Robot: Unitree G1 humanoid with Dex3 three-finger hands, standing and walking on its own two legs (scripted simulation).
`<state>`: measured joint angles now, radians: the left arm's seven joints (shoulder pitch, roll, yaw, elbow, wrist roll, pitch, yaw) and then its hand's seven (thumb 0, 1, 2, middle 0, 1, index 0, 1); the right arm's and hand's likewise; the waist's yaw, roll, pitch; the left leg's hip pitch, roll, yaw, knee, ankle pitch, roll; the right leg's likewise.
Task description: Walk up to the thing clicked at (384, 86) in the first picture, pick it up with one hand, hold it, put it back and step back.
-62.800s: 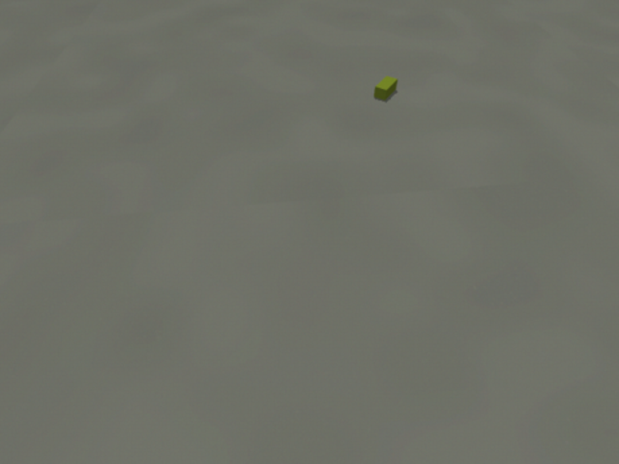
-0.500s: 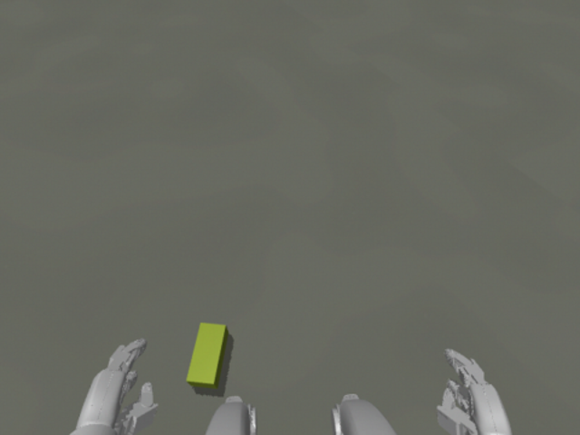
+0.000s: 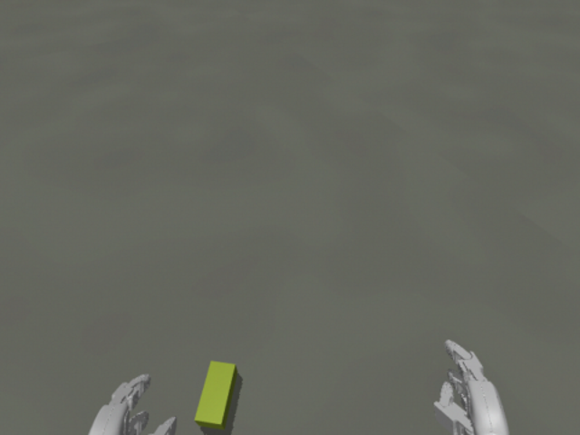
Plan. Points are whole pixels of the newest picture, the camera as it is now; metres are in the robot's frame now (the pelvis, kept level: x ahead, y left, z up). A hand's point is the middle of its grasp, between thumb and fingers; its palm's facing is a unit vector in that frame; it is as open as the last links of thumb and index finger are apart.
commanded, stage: home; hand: left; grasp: from above
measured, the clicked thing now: (217, 394) +0.39 +0.22 -0.68
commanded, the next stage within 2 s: stand in 1.76 s
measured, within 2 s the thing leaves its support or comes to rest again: neither
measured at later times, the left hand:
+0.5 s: hand out of the picture +0.16 +0.18 -0.05, palm faces +0.04 -0.98 -0.20, open 10.1 cm
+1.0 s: hand out of the picture +0.16 +0.18 -0.05, palm faces +0.04 -0.98 -0.20, open 8.7 cm
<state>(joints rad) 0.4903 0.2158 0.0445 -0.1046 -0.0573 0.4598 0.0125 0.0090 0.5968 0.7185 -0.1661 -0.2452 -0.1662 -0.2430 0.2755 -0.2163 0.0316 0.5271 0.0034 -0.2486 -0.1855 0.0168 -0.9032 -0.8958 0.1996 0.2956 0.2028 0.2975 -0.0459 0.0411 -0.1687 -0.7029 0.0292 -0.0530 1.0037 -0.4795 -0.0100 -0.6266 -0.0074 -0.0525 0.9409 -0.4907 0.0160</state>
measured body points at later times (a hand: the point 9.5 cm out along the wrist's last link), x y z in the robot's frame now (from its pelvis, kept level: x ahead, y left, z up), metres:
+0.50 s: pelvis -0.01 +0.00 +0.00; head +0.01 +0.01 +0.45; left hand +0.16 +0.24 -0.03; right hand +0.14 -0.24 -0.06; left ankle +0.01 +0.12 -0.68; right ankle -0.01 -0.13 -0.68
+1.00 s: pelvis -0.01 +0.00 +0.00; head +0.01 +0.01 +0.45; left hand +0.15 +0.23 -0.03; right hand +0.15 -0.25 -0.06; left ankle +0.01 +0.12 -0.68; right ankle -0.01 -0.13 -0.68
